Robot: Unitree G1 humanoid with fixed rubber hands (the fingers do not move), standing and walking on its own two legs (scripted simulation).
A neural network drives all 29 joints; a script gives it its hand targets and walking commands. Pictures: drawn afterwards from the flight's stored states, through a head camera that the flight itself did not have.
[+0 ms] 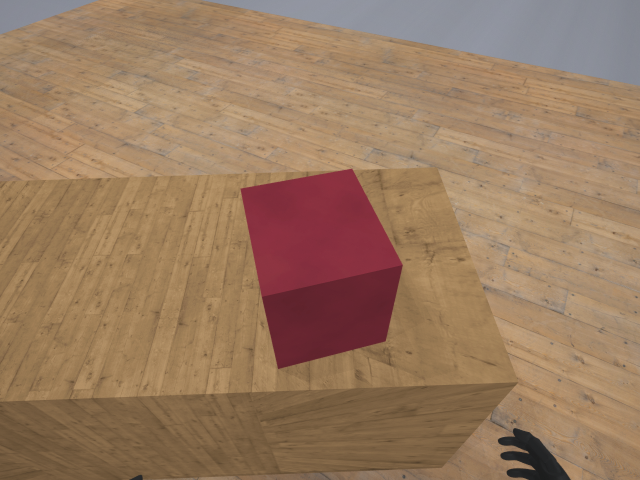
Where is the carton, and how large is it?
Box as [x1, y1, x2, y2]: [241, 169, 402, 368]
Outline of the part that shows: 352,169 241,188 262,299 278,368 385,340 402,264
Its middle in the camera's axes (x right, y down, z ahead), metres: -0.01 +0.04 +0.68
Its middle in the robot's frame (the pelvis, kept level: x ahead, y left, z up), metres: +0.48 +0.02 -0.06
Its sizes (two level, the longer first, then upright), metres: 0.226 0.197 0.219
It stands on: a pedestal, 0.59 m high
